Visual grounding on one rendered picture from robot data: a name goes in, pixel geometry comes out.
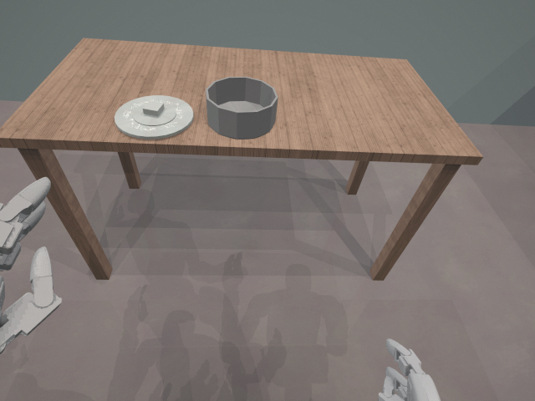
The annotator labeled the lid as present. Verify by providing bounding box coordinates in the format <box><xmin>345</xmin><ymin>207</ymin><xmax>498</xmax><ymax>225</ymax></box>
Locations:
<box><xmin>115</xmin><ymin>95</ymin><xmax>193</xmax><ymax>140</ymax></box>

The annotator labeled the table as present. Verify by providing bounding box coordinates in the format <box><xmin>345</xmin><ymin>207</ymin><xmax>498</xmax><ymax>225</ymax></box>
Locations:
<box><xmin>0</xmin><ymin>38</ymin><xmax>483</xmax><ymax>281</ymax></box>

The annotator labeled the right robot hand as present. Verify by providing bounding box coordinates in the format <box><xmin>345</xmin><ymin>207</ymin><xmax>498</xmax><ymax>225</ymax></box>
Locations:
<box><xmin>379</xmin><ymin>338</ymin><xmax>441</xmax><ymax>401</ymax></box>

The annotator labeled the pot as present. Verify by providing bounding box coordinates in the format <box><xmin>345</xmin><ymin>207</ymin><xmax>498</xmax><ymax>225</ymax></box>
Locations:
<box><xmin>206</xmin><ymin>77</ymin><xmax>278</xmax><ymax>140</ymax></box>

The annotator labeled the left robot hand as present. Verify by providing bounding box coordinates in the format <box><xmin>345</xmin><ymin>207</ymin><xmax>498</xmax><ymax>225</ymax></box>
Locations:
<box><xmin>0</xmin><ymin>177</ymin><xmax>62</xmax><ymax>354</ymax></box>

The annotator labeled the knob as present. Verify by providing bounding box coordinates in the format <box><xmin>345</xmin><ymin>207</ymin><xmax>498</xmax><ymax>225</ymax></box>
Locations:
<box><xmin>143</xmin><ymin>101</ymin><xmax>165</xmax><ymax>116</ymax></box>

